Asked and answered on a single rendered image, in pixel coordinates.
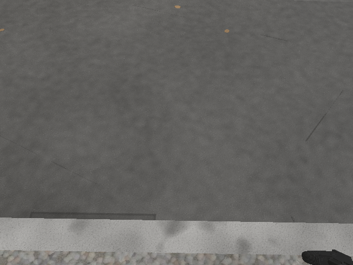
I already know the right robot hand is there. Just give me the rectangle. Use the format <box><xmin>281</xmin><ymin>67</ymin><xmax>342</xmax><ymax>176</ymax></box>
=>
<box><xmin>302</xmin><ymin>250</ymin><xmax>353</xmax><ymax>265</ymax></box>

